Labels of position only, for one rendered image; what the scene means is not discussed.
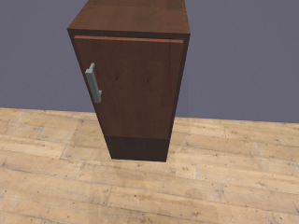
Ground handle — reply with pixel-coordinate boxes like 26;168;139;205
85;63;102;104

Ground cupboard door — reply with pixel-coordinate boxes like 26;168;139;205
74;35;183;139

